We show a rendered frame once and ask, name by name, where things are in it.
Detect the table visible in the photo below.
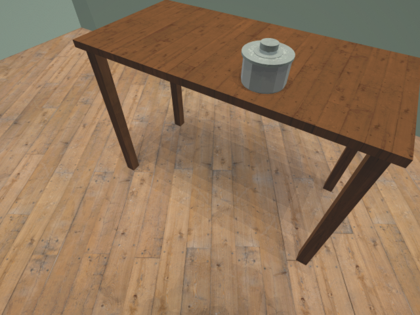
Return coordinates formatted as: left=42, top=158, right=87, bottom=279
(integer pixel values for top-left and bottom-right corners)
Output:
left=72, top=0, right=420, bottom=265

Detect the pot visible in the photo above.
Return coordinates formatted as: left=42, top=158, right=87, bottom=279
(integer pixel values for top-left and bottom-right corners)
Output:
left=241, top=58, right=292, bottom=94

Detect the knob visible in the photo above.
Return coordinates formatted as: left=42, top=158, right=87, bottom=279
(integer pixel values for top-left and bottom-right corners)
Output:
left=260, top=38, right=280, bottom=52

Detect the lid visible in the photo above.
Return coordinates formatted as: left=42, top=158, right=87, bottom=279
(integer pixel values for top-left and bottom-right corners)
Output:
left=241, top=40, right=295, bottom=68

